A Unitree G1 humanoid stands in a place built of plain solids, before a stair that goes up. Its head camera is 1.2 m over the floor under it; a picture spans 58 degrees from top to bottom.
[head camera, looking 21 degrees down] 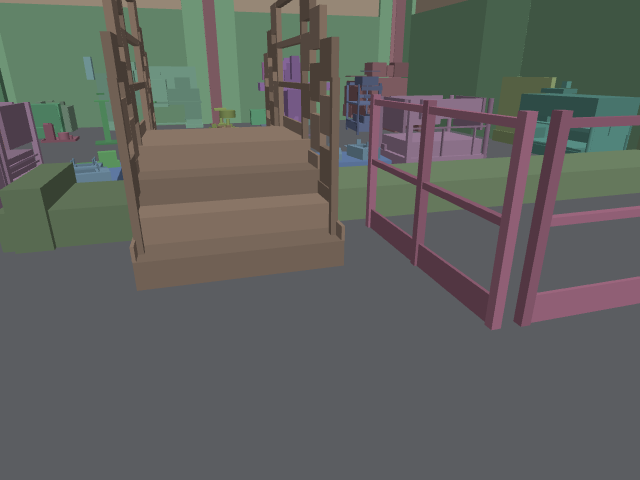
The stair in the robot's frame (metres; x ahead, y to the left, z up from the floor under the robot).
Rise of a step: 0.18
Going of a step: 0.28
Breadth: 1.30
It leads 16 degrees to the left of straight ahead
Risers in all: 4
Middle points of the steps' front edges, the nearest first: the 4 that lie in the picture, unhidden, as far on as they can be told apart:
2.46 0.46 0.18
2.73 0.54 0.36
3.00 0.62 0.54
3.27 0.70 0.72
